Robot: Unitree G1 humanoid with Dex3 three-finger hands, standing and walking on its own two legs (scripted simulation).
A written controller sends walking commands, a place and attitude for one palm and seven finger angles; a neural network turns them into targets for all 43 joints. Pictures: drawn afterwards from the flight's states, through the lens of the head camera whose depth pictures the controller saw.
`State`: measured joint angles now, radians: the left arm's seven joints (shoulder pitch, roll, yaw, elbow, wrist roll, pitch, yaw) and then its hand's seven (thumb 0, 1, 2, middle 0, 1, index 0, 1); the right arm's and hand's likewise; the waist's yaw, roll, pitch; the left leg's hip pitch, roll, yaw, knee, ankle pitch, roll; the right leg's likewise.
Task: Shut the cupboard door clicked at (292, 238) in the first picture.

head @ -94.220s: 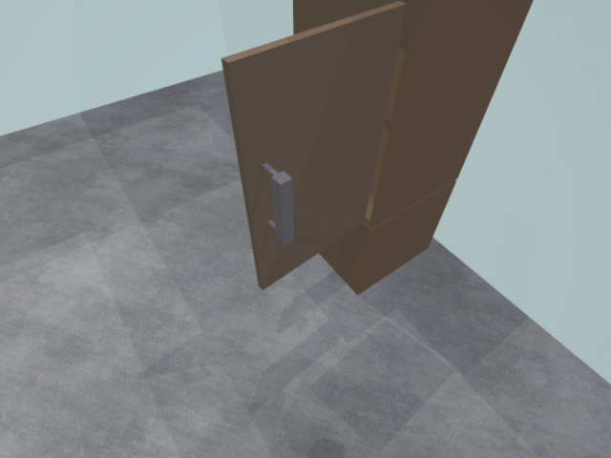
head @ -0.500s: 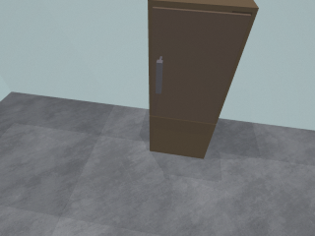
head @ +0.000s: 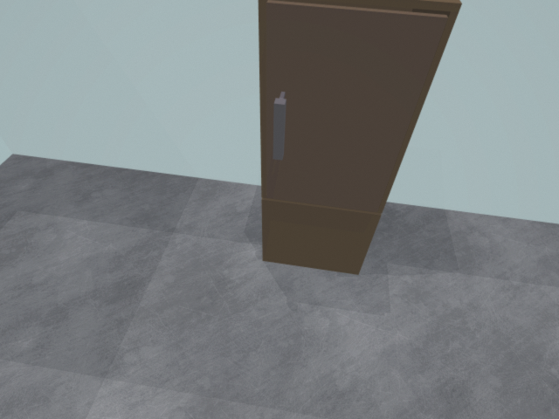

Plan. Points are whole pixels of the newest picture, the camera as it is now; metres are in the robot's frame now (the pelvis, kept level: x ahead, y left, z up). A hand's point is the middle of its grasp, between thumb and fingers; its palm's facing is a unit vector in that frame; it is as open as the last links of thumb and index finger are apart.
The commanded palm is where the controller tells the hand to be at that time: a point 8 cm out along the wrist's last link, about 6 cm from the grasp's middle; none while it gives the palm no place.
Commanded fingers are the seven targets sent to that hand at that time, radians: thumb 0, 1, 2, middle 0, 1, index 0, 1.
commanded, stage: look to check the result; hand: left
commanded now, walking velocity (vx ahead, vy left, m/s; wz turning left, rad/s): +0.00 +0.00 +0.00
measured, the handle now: (280, 126) +0.82 +0.04 -0.04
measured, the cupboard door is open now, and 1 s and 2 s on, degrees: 0 0 0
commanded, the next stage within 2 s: stand and wait in 0.30 s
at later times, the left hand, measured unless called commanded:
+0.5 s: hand out of the picture -0.01 +0.16 -0.18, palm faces +0.03 -0.99 -0.16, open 7.3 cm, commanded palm none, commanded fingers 0.00 0.90 0.90 -0.20 -0.30 -0.20 -0.30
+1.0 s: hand out of the picture -0.01 +0.15 -0.18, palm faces +0.04 -0.98 -0.17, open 7.3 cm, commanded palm none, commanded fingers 0.00 0.90 0.90 -0.20 -0.30 -0.20 -0.30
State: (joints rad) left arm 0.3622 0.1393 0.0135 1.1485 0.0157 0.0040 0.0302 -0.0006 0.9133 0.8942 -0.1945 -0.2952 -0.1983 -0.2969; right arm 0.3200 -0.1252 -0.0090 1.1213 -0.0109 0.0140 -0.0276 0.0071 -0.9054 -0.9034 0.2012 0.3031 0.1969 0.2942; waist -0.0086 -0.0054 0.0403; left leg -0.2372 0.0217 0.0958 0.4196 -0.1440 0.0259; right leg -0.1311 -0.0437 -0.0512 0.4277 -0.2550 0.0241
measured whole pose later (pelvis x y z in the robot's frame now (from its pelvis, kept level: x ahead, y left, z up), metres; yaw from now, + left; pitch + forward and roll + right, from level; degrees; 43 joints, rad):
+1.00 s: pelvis +0.03 -0.01 +0.00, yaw +0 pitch -2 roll +0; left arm 0.33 0.13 0.01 1.15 0.01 0.00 0.03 0.00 0.91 0.89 -0.19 -0.30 -0.20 -0.30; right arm 0.28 -0.13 0.00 1.14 -0.01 0.01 -0.03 0.01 -0.91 -0.90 0.20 0.30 0.20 0.29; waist 0.00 -0.01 0.06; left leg -0.19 0.03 0.09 0.40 -0.17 0.00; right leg -0.08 -0.03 -0.06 0.39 -0.28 0.01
